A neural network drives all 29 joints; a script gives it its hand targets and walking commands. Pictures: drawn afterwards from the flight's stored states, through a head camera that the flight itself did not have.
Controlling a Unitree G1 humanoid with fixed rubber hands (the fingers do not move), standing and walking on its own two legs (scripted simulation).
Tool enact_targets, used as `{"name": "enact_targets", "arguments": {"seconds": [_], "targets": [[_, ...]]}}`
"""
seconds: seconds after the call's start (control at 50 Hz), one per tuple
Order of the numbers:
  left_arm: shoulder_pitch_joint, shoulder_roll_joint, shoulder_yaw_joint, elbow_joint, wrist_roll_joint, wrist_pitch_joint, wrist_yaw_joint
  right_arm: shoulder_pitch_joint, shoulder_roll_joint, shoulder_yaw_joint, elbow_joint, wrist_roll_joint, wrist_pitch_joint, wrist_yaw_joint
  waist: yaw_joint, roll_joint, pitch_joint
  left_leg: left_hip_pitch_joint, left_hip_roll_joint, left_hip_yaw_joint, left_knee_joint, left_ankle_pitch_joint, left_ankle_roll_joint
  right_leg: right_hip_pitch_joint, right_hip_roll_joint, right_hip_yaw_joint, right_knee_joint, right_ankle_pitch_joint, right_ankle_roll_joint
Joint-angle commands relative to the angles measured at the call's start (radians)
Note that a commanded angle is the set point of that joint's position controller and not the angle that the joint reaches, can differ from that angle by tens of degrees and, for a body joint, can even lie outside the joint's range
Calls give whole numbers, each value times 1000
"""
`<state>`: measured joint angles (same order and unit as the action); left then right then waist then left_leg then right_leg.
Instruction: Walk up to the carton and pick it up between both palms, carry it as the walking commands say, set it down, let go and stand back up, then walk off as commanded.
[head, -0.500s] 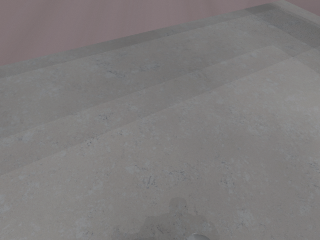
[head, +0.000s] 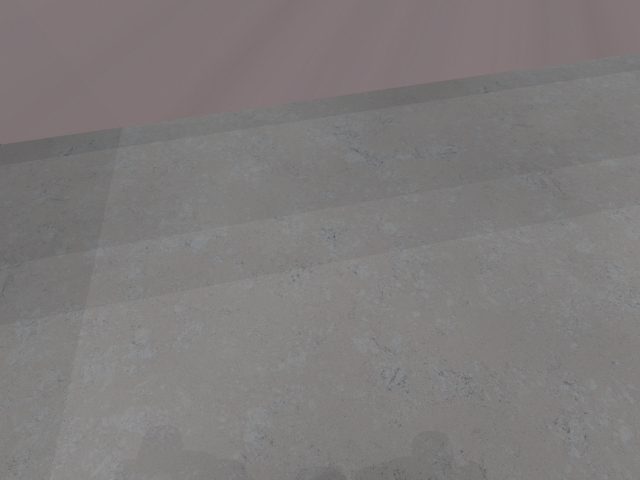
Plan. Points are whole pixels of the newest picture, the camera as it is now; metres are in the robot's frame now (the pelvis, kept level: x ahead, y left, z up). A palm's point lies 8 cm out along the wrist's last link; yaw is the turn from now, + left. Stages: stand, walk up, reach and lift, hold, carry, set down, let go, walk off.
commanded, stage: stand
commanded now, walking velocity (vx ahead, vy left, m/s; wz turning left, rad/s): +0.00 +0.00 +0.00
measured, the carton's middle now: out of the picture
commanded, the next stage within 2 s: none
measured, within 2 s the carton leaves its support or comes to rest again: neither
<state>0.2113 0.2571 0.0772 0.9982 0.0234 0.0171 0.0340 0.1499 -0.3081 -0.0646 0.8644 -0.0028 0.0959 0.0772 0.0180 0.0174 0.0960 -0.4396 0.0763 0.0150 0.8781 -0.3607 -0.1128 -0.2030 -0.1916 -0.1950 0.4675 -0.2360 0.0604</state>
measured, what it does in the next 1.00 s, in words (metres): steps on the spot: left foot, then right foot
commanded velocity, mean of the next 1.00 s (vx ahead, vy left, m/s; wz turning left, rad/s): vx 0.00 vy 0.00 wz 0.00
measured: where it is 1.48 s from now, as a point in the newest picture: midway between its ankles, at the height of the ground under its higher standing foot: outside the picture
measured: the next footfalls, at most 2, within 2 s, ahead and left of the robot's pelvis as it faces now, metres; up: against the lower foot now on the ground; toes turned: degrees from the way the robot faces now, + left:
left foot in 0.10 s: +0.04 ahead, +0.18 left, +0.00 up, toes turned +8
right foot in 0.58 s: +0.04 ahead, -0.05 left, +0.00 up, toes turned +4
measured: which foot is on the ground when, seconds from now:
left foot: up 0.00-0.08, down 0.10-1.00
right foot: down 0.00-0.10, up 0.12-0.56, down 0.58-1.00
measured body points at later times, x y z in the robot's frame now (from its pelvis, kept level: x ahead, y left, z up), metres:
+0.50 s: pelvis +0.00 +0.09 +0.00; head +0.00 +0.11 +0.45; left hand +0.04 +0.36 -0.15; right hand +0.10 -0.13 -0.13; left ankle +0.00 +0.17 -0.74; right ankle +0.01 -0.05 -0.72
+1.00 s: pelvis +0.00 +0.06 +0.00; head -0.01 +0.07 +0.45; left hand -0.04 +0.27 -0.16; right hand +0.02 -0.17 -0.15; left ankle +0.00 +0.17 -0.74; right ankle +0.00 -0.05 -0.74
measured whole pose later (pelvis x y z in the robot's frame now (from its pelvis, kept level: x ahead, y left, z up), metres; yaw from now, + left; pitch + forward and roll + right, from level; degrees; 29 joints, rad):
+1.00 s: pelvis +0.00 +0.06 +0.00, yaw +7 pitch -2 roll +0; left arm 0.29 0.14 0.01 1.18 0.00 0.00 0.03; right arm 0.28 -0.16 0.01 1.15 -0.01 0.01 -0.02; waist 0.00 -0.01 0.02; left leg -0.16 0.01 0.03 0.38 -0.18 0.01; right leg -0.10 0.00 -0.05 0.35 -0.21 -0.01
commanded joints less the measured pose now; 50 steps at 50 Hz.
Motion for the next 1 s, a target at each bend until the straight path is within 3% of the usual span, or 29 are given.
{"name": "enact_targets", "arguments": {"seconds": [0.0, 0.04, 0.06, 0.08, 0.1, 0.12, 0.14, 0.18, 0.22, 0.24, 0.28, 0.3, 0.36, 0.42, 0.48, 0.52, 0.56, 0.58, 0.6, 0.64, 0.66, 0.68, 0.78, 0.8, 0.82, 0.9, 0.92, 0.96, 0.98], "targets": [[-7, 265, 66, -49, -7, -10, -14, 1, 9, 4, -70, -3, -26, -13, 18, -294, -160, 98, -21, 101, -220, -24, 13, 116, -206, 89, -72, 331, -151], [-32, 238, 56, -45, -9, -2, -21, 92, -25, -12, -22, -21, -40, -34, -25, -225, -145, 269, -64, 118, -443, 102, 30, 4, -180, 44, 62, 312, -89], [-1, 191, 45, -49, -3, -4, -34, 171, -107, -33, 21, -36, -49, -49, -68, -18, -168, 401, -12, 34, -540, 277, 39, -94, -95, -12, 247, 159, -30], [37, 66, 18, -89, 10, 3, -47, 212, -263, -52, 14, -32, -64, -53, -58, 364, -178, 497, 294, -348, -540, 742, 132, -370, 71, -12, 516, -459, 20], [-18, 59, 19, -104, 10, 24, -32, 172, -261, -51, 8, -22, -72, -56, -58, 344, -160, 384, 312, -350, -556, 783, 228, -377, 37, 122, 648, -446, 9], [-61, 95, 31, -108, -10, 33, -24, 116, -210, -36, 12, -27, -75, -64, -57, 243, -147, 301, 266, -237, -587, 650, 280, -318, 27, 152, 674, -330, 0], [-87, 108, 20, -121, -11, 32, -33, 95, -178, -32, 13, -19, -79, -70, -33, 168, -121, 318, 211, -175, -567, 645, 260, -356, 15, 166, 639, -272, -4], [-18, 130, 25, -69, -6, 34, -38, 27, -171, -22, 0, -17, -85, -89, -7, 203, -151, 330, 149, -110, -560, 577, 199, -321, 32, 169, 644, -179, -24], [13, 127, 24, -39, -1, 34, -35, 23, -99, -3, -5, -20, -94, -91, -8, 132, -191, 414, 162, -139, -546, 672, 220, -319, 53, 141, 649, -155, -20], [14, 103, 19, -41, -5, 31, -33, 29, -93, 5, 9, -24, -99, -94, 5, 144, -188, 362, 143, -111, -542, 692, 217, -271, 61, 157, 600, -130, -23], [-2, 117, 18, -42, -8, 32, -33, 36, -86, 11, 21, -15, -105, -90, 4, 89, -164, 328, 148, -126, -577, 571, 211, -248, 75, 170, 557, -114, -23], [3, 94, 13, -30, -1, 36, -30, 48, -92, 13, 31, -16, -107, -92, -1, 92, -145, 313, 167, -145, -601, 481, 221, -238, 74, 178, 533, -99, -21], [-38, 71, -7, -36, -5, 40, -20, 51, -49, 32, 42, -12, -117, -97, -18, 127, -121, 320, 184, -180, -618, 428, 262, -213, 76, 190, 372, -115, -21], [-18, 66, -14, -14, -19, 40, -21, 52, -58, 36, 69, -9, -115, -92, -5, 156, -96, 325, 154, -193, -616, 384, 255, -135, 113, 193, 194, -140, -37], [19, 42, -25, 24, -19, 25, -13, 96, -51, 35, 99, -11, -111, -98, -21, 91, -110, 330, 147, -213, -605, 348, 243, -43, 138, 167, 85, -118, -47], [35, 44, -26, 49, -24, 12, -9, 56, -40, 37, 109, -4, -107, -97, 9, -7, -95, 269, 109, -162, -569, 381, 209, 66, 118, 192, -110, 128, -43], [61, 37, -35, 65, -9, -5, -4, 70, -31, 36, 113, 9, -110, -100, -1, -47, -114, 251, 46, -128, -537, 306, 175, 154, 49, 253, -161, 271, -50], [55, 68, -34, 68, -8, -14, 0, 111, -12, 42, 138, 8, -99, -94, -23, -84, -118, 251, 5, -93, -552, 243, 155, 150, 18, 295, -182, 255, -65], [28, 61, -37, 62, -11, -19, -6, 116, -13, 42, 147, 10, -92, -94, -42, -56, -57, 239, -22, -90, -568, 187, 148, 78, 30, 283, -180, 152, -60], [3, 19, -40, 88, -27, -16, -5, 120, 56, 59, 168, -9, -92, -99, -32, -150, 34, 273, -5, -89, -574, 244, 138, -26, 71, 244, -205, 56, -44], [39, 19, -43, 93, -25, -21, -5, 102, -16, 42, 174, -12, -93, -95, -15, -85, -14, 307, -5, -82, -554, 246, 139, 5, 75, 247, -217, 50, -43], [33, 13, -52, 96, -16, -28, -5, 109, -14, 37, 178, -6, -94, -93, -30, -91, -42, 346, -5, -88, -552, 279, 139, -6, 73, 246, -214, 83, -47], [88, 17, -50, 128, -23, -32, 4, 124, 64, 63, 210, -6, -100, -96, -25, -58, -36, 293, -2, -82, -560, 247, 130, 24, 80, 250, -223, 47, -55], [111, -17, -56, 142, -22, -31, 2, 122, 36, 55, 223, -8, -97, -100, -10, -21, -25, 292, -7, -74, -570, 232, 128, 23, 84, 249, -217, 38, -58], [118, -13, -59, 147, -24, -28, 2, 152, 81, 67, 232, -2, -95, -95, -19, -48, -27, 300, -7, -74, -560, 236, 126, 15, 82, 260, -226, 23, -65], [101, 36, -42, 139, -22, -32, 2, 145, 52, 59, 254, -9, -99, -100, -20, 17, -31, 304, -7, -65, -547, 241, 119, -7, 87, 265, -228, 20, -76], [91, 23, -45, 144, -20, -31, -1, 159, 63, 61, 254, -8, -101, -99, -35, -7, -18, 302, 0, -69, -548, 252, 116, -18, 95, 251, -224, 38, -71], [129, -28, -57, 164, -22, -29, 1, 176, 56, 58, 269, -2, -101, -109, -20, -19, -12, 275, -2, -74, -553, 229, 123, 8, 102, 249, -211, 51, -66], [121, -55, -67, 164, -22, -29, 1, 183, 90, 67, 278, -1, -97, -107, -35, -25, -25, 288, -5, -65, -550, 227, 118, -1, 105, 247, -208, 10, -68]]}}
